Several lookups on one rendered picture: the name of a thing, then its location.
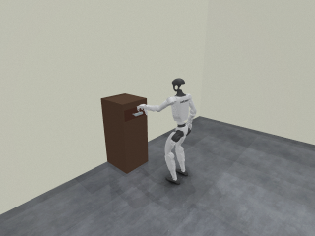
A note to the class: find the left robot hand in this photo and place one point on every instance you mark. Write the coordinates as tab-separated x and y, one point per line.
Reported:
142	107

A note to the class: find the robot left forearm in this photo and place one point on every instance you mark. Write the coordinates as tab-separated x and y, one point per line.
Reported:
151	107

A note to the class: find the cabinet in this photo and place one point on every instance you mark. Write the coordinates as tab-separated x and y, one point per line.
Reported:
126	142

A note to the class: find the left robot upper arm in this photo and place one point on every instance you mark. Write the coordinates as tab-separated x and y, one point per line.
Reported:
170	101

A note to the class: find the handle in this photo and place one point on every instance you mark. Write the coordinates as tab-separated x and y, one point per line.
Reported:
139	113

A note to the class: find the right robot upper arm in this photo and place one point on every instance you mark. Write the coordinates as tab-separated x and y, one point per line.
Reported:
193	109

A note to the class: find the drawer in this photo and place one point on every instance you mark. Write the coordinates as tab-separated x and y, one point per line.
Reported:
128	114

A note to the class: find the robot left thigh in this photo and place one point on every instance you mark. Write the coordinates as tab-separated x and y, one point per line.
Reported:
173	138

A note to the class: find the humanoid robot torso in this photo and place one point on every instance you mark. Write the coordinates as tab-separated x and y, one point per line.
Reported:
180	112

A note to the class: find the robot right forearm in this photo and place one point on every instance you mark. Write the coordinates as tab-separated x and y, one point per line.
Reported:
190	118

